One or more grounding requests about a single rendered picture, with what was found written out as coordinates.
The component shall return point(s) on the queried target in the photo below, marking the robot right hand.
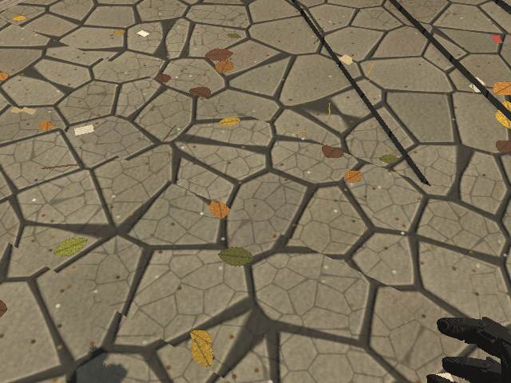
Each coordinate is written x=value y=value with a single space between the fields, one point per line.
x=489 y=336

